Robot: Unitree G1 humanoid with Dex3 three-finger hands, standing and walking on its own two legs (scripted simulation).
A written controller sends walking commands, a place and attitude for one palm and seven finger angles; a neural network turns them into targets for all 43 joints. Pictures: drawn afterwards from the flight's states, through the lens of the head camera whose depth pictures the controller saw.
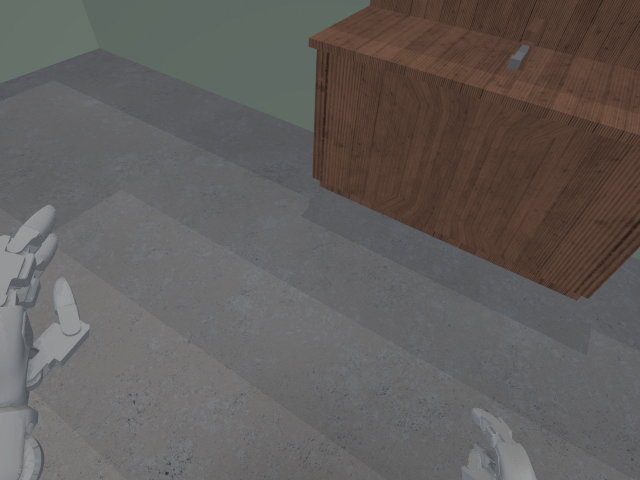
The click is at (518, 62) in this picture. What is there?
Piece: tap's lever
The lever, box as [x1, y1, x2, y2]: [507, 55, 521, 69]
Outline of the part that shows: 512,55 507,67 516,69 521,58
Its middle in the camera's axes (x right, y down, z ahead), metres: +0.56 -0.51 +1.11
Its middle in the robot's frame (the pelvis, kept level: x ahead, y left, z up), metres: +1.20 -0.49 +0.03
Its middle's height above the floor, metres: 0.80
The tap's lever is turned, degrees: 0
